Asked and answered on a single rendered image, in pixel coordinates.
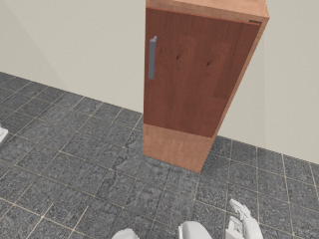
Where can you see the handle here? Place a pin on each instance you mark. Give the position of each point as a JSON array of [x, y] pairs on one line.
[[152, 57]]

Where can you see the robot right thigh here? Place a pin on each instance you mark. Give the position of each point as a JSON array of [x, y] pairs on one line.
[[192, 230]]

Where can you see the cupboard door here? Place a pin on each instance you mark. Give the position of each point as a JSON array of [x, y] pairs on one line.
[[197, 63]]

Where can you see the robot right hand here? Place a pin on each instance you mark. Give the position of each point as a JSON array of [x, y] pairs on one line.
[[248, 229]]

